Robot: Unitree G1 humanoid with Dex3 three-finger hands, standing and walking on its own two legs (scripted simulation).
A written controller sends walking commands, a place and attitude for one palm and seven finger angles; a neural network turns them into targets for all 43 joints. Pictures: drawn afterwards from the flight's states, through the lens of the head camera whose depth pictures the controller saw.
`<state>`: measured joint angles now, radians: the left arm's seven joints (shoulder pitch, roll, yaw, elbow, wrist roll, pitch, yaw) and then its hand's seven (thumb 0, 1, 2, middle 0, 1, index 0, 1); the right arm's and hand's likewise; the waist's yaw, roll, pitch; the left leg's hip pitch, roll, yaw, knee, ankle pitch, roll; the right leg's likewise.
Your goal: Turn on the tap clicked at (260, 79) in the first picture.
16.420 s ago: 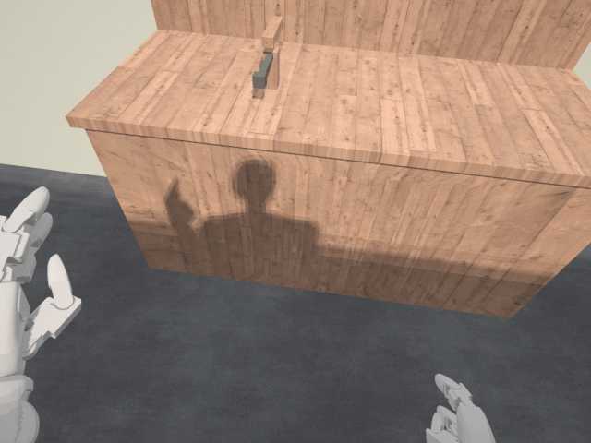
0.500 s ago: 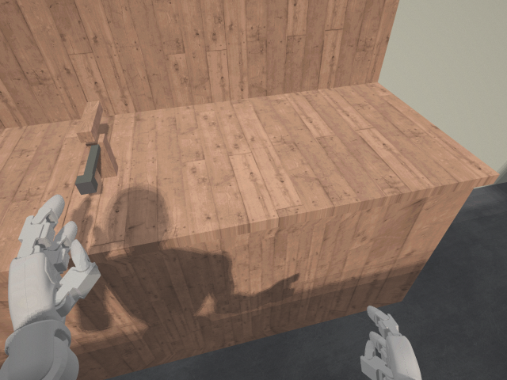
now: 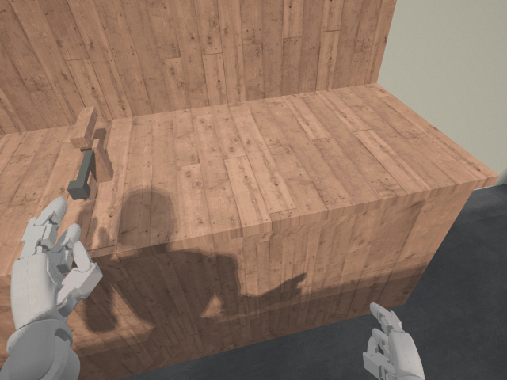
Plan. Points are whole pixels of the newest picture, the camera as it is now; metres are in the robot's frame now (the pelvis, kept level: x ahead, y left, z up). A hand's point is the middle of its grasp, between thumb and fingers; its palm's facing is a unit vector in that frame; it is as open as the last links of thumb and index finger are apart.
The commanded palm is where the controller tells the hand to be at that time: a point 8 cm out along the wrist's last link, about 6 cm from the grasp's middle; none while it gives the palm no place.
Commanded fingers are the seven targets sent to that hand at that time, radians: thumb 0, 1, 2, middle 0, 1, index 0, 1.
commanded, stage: reach beside the lever's end, fingers flat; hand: left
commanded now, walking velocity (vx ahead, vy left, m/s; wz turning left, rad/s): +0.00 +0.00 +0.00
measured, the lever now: (79, 189) +0.38 +0.41 +0.09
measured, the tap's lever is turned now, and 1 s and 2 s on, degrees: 0 0 0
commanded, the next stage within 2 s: none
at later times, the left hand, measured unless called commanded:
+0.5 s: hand (76, 253) +0.21 +0.28 +0.15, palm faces +0.58 -0.81 -0.08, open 7.4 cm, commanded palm +0.17 +0.32 +0.15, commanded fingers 0.00 0.90 0.90 -0.20 -0.30 -0.20 -0.30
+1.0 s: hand (64, 233) +0.26 +0.34 +0.13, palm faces +0.61 -0.79 -0.08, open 7.5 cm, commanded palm +0.21 +0.37 +0.13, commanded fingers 0.00 0.90 0.90 -0.18 -0.23 -0.18 -0.23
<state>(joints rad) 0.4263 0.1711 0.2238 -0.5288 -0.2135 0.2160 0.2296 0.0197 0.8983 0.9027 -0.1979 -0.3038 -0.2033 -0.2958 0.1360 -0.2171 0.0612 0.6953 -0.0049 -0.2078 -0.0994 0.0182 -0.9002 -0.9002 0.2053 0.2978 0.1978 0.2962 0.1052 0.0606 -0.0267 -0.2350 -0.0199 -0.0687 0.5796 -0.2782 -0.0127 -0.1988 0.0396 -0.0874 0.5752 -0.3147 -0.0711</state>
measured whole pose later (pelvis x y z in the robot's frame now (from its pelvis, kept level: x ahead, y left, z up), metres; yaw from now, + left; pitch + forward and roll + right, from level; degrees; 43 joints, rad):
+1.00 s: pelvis +0.00 +0.02 +0.00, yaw -1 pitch +0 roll +0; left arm 0.11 0.28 0.46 -0.05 -0.24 0.10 0.15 0.02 0.90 0.90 -0.18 -0.26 -0.19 -0.25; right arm 0.17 -0.23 0.03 0.73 0.02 -0.21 -0.13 0.02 -0.90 -0.90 0.21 0.30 0.20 0.30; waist 0.07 0.04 -0.03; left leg -0.32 -0.04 -0.04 0.61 -0.29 0.02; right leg -0.29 0.02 -0.06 0.60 -0.31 -0.04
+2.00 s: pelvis +0.00 +0.03 -0.02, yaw -1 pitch +8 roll -2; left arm -0.37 0.58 0.68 0.74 -0.18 -0.16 -0.08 0.02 0.90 0.90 -0.15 -0.15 -0.15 -0.15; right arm 0.30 -0.28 0.01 0.73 0.02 -0.13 -0.13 0.01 -0.90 -0.90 0.21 0.30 0.20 0.30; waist 0.00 0.02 -0.05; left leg -0.57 -0.01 -0.05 0.76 -0.34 0.02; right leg -0.51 0.05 -0.07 0.70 -0.34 -0.04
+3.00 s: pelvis +0.01 +0.03 -0.01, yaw -1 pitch +7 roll -2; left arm -0.24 0.50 0.66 0.57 -0.20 -0.11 -0.04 0.02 0.90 0.90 -0.15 -0.15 -0.15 -0.15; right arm 0.27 -0.26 0.02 0.72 0.02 -0.11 -0.12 0.01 -0.90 -0.90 0.21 0.30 0.20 0.30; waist 0.03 0.03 -0.07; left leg -0.51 -0.02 -0.05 0.74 -0.35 0.02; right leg -0.45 0.04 -0.07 0.68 -0.35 -0.04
